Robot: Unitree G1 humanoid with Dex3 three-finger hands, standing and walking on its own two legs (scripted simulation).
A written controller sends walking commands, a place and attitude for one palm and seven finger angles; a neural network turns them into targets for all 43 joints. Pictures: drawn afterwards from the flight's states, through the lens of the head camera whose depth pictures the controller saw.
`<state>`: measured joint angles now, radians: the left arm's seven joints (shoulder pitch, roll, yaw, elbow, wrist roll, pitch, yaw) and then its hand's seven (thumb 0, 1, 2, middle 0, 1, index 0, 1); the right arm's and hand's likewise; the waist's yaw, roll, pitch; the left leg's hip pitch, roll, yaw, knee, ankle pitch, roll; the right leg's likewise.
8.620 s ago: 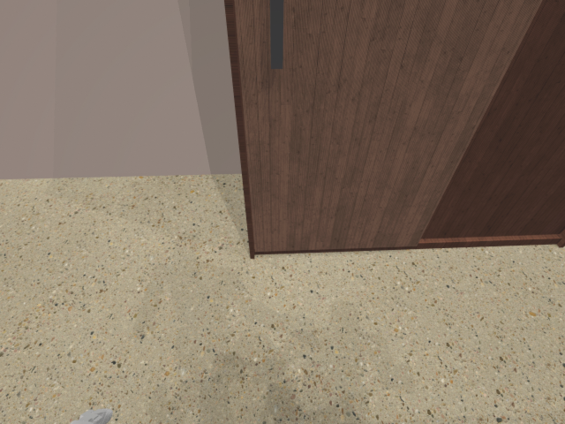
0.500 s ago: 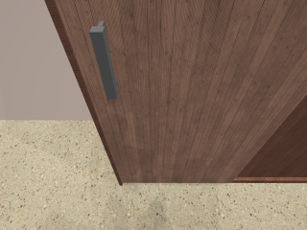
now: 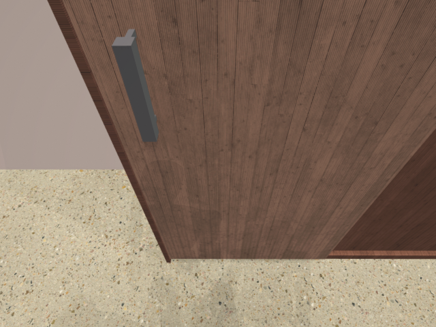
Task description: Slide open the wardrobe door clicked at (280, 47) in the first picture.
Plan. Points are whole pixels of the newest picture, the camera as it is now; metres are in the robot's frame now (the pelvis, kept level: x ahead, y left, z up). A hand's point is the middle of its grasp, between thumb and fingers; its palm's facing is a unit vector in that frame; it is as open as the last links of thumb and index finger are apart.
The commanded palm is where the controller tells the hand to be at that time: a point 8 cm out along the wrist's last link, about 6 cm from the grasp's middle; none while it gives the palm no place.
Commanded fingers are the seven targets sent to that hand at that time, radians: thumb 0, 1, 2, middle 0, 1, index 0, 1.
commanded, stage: look again from close up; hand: left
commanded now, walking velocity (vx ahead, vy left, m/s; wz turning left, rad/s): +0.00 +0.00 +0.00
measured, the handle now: (141, 89) +0.46 +0.17 +0.20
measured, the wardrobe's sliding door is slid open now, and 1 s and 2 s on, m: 0.00 0.00 0.00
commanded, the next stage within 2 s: raise the hand with hooked fingers in 0.14 s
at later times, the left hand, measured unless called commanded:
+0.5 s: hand (121, 272) +0.20 +0.18 +0.03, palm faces +0.12 -0.99 -0.02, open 7.7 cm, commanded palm +0.11 +0.24 -0.02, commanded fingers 0.00 0.57 0.76 -0.22 -0.51 -0.22 -0.51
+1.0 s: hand (79, 270) +0.19 +0.23 +0.05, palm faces +0.04 -1.00 -0.06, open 10.6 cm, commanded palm +0.15 +0.29 +0.07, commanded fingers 0.00 -0.01 0.51 -0.27 -0.88 -0.27 -0.88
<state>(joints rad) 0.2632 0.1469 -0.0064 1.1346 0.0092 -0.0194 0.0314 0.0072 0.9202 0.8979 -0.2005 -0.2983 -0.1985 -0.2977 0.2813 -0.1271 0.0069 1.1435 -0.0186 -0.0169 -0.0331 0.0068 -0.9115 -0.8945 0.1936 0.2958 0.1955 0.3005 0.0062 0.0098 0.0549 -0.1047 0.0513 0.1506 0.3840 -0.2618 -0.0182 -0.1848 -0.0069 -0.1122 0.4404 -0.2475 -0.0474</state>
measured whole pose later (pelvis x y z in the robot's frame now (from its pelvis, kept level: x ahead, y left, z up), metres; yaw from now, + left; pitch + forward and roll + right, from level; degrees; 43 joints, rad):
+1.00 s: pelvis -0.03 +0.03 -0.03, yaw +2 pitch +4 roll -1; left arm 0.31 0.28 0.20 -0.07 -0.29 -0.16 -0.27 0.01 0.21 0.60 -0.25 -0.74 -0.25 -0.74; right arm 0.26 -0.18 0.09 0.61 0.04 -0.27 -0.06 0.02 -0.90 -0.89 0.20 0.30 0.20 0.30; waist 0.02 0.04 -0.04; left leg -0.43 0.03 0.06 0.76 -0.40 0.02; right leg -0.45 -0.05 -0.14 0.72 -0.33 -0.02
